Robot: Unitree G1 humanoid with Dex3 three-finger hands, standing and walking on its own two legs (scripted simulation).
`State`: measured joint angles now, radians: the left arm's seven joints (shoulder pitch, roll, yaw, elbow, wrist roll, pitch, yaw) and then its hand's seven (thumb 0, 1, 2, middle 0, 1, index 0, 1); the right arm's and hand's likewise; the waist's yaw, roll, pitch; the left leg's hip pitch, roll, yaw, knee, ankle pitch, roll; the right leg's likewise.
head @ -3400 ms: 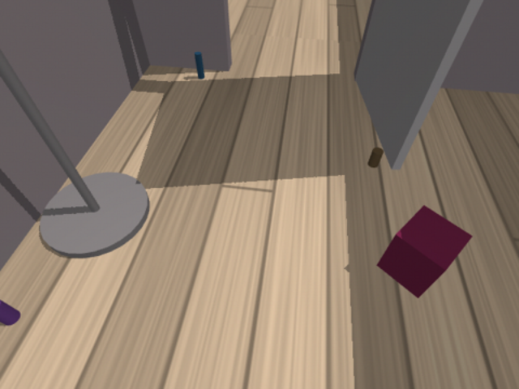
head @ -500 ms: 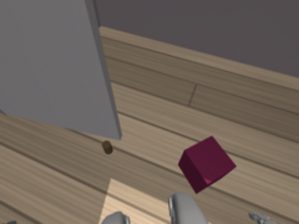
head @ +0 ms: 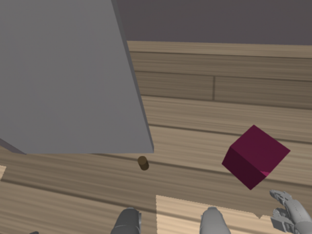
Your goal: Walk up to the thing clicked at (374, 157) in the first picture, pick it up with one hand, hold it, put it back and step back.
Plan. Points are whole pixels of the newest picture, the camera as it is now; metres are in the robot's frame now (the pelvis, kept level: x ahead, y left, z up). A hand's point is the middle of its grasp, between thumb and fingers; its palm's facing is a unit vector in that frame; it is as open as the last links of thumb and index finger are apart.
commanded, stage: walk up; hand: left
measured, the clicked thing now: (143, 163) +0.55 +0.16 -0.67
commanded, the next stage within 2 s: none
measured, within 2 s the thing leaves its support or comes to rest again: neither
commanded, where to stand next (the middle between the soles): +0.09 +0.16 m, yaw -31 degrees
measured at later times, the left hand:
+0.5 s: hand out of the picture +0.11 +0.45 -0.10, palm faces -0.25 -0.81 -0.53, open 7.4 cm
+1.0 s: hand out of the picture +0.16 +0.50 -0.11, palm faces -0.49 -0.79 -0.35, open 7.4 cm
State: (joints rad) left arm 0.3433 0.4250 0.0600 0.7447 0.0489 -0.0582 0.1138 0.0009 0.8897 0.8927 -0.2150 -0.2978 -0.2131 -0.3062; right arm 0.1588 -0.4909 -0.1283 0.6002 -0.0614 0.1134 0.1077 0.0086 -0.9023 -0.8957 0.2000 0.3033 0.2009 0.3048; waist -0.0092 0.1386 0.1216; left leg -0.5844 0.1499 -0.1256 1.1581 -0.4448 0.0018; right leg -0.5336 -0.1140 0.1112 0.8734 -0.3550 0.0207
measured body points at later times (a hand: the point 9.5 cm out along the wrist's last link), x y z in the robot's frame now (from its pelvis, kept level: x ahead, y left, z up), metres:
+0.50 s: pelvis -0.04 +0.19 +0.01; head +0.00 +0.15 +0.46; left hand +0.12 +0.49 -0.06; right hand -0.04 -0.13 -0.12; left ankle +0.02 +0.30 -0.65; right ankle +0.00 +0.09 -0.68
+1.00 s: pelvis -0.04 +0.27 +0.05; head +0.00 +0.28 +0.49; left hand +0.18 +0.54 -0.08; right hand -0.22 -0.04 -0.04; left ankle +0.02 +0.39 -0.68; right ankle -0.07 +0.09 -0.63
